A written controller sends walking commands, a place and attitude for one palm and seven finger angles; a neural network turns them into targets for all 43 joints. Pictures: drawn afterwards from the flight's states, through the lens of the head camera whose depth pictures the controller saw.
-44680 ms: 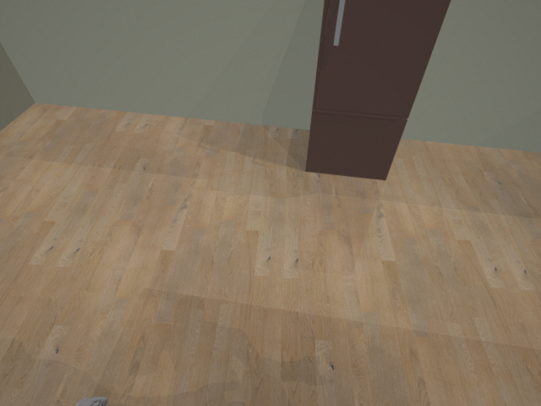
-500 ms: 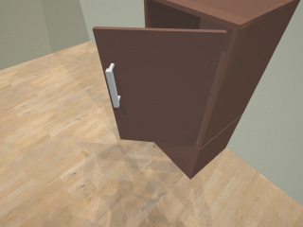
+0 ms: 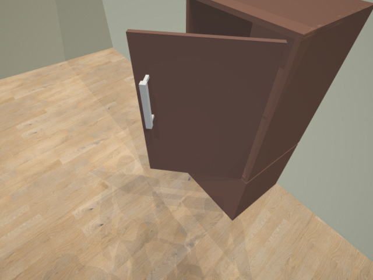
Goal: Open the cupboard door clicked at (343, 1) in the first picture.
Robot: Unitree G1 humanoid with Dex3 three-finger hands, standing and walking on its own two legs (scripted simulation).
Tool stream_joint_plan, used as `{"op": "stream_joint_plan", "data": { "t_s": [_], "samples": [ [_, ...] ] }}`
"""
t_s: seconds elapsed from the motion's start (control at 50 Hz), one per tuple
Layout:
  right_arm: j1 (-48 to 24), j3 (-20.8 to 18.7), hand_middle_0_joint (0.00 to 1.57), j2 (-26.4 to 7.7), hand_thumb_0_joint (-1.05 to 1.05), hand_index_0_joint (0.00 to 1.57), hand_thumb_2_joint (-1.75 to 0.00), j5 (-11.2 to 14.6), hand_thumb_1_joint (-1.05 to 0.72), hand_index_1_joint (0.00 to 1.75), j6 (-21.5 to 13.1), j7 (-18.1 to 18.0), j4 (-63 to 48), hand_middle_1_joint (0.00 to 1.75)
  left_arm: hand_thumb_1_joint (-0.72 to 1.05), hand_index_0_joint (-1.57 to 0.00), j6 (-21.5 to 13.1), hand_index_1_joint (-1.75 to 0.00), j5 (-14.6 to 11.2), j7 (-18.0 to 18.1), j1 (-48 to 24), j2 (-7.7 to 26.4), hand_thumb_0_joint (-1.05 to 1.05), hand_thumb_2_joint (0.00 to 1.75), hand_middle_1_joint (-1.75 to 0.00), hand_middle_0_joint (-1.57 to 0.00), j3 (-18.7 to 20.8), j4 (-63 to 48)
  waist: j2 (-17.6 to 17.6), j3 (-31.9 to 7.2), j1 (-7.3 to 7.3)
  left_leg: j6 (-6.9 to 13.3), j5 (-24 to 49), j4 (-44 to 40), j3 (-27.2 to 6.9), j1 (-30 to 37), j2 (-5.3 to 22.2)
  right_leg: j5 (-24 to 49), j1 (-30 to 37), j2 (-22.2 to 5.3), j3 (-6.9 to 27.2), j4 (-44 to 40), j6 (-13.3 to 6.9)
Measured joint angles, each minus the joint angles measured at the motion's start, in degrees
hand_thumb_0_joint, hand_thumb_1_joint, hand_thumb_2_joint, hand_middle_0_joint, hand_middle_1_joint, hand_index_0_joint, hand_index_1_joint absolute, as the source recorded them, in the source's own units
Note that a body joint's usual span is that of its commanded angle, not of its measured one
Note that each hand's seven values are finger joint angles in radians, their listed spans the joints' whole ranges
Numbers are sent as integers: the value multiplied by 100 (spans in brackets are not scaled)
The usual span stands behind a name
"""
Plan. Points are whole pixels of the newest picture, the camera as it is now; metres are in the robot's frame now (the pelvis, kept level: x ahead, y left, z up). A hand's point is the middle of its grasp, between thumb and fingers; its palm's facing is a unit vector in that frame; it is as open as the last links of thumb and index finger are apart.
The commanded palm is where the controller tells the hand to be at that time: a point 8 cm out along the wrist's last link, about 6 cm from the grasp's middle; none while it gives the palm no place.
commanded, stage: come to a stop and stand still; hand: left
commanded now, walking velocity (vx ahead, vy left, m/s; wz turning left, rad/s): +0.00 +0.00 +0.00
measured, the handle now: (148, 102) +0.60 +0.16 +0.04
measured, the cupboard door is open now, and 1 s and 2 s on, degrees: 45 45 45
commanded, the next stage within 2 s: look again from close up in 0.18 s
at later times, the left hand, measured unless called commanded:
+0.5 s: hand out of the picture -0.02 +0.15 -0.18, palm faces +0.06 -0.99 -0.15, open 7.3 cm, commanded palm none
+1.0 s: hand out of the picture +0.09 +0.19 -0.11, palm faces +0.23 -0.94 -0.25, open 7.3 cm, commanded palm +0.11 +0.21 -0.06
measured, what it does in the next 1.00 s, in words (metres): stands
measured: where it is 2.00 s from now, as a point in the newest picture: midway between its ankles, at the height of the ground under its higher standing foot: outside the picture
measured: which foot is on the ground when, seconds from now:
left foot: down 0.00-1.00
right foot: down 0.00-1.00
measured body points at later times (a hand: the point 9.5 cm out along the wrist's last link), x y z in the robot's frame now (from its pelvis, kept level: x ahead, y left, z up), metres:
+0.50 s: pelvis +0.00 +0.00 +0.00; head +0.00 +0.00 +0.45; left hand -0.02 +0.20 -0.16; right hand -0.02 -0.20 -0.16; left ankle -0.03 +0.10 -0.74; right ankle +0.06 -0.11 -0.74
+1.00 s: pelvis +0.00 +0.00 -0.01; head +0.00 -0.02 +0.44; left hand +0.07 +0.24 -0.09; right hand +0.03 -0.23 -0.15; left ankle -0.02 +0.10 -0.74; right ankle +0.06 -0.11 -0.74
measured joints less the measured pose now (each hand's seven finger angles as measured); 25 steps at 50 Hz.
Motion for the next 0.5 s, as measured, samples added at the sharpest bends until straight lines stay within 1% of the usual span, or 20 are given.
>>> {"op": "stream_joint_plan", "data": {
  "t_s": [0.26,0.5],
  "samples": [
    [-83,15,19,181,0,20,-90,19,-90,30,-30,-20,45,30,91,-20,-18,-30,11,21,122,-182,0,90,-30,-20,-13,31,-23,-15,37,2,13,-23,6,5,3,23,10,6,6,-38,6],
    [-109,1,19,253,0,20,-90,16,-90,30,-38,-32,52,30,91,-20,-27,-30,17,38,172,-221,0,90,-30,-20,17,-8,-27,-24,55,-6,11,-34,11,0,16,31,5,22,10,-58,1]
  ]
}}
